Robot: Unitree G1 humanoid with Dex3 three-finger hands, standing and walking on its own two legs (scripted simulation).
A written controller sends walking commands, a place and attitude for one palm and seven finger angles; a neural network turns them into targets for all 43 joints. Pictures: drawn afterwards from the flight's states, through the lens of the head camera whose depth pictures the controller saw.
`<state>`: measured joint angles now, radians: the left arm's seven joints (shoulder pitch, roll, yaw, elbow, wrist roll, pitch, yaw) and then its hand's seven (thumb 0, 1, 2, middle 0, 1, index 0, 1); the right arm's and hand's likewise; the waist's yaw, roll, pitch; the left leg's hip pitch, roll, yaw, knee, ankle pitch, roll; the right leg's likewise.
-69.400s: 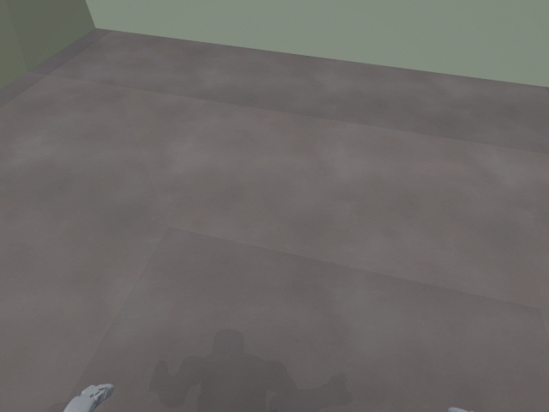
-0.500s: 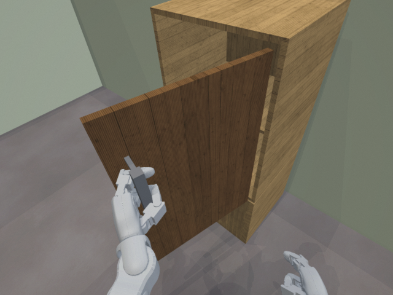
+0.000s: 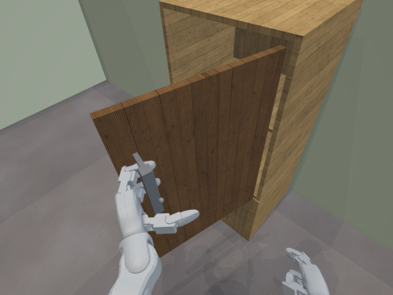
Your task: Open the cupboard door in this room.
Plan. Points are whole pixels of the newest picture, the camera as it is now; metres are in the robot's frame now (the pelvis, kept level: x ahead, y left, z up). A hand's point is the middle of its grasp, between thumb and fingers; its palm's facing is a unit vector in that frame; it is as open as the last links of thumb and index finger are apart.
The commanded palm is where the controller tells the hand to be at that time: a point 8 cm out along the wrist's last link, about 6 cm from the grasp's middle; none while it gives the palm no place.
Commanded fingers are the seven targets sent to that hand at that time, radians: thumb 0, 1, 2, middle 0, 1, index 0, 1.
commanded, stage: open thumb and fingers to let go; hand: left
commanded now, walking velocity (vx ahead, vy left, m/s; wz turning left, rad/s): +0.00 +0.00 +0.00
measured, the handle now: (148, 184) +0.31 +0.12 +0.09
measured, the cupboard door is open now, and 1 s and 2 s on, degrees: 75 78 77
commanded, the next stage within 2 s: slide the hand sideways off the handle in 0.28 s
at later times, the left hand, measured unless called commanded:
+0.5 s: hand (157, 210) +0.25 +0.09 +0.09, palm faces +0.08 -1.00 -0.05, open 15.6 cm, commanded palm +0.22 +0.12 +0.09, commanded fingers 0.00 -0.50 0.30 -0.15 -0.30 -0.15 -0.30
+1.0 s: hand (145, 233) +0.21 +0.10 +0.09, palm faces -0.06 -1.00 -0.01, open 16.1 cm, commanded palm +0.18 +0.17 +0.09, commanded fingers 0.00 -0.50 0.30 -0.15 -0.30 -0.15 -0.30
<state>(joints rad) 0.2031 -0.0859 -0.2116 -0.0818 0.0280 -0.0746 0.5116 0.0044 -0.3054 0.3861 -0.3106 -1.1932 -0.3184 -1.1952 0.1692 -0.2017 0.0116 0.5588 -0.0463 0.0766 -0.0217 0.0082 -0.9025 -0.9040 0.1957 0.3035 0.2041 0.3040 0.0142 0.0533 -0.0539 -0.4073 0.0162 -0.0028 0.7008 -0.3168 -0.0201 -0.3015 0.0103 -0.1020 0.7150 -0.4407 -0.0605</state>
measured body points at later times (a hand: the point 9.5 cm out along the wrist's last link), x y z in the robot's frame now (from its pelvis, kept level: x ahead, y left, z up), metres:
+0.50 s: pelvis -0.01 +0.03 +0.00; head -0.02 +0.02 +0.45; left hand +0.24 +0.14 +0.09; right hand +0.17 -0.18 -0.09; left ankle +0.03 +0.14 -0.72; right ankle -0.04 -0.07 -0.72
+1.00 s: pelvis -0.02 +0.03 +0.00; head -0.03 +0.01 +0.45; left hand +0.21 +0.16 +0.09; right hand +0.15 -0.19 -0.08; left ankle +0.03 +0.14 -0.72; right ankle -0.04 -0.07 -0.72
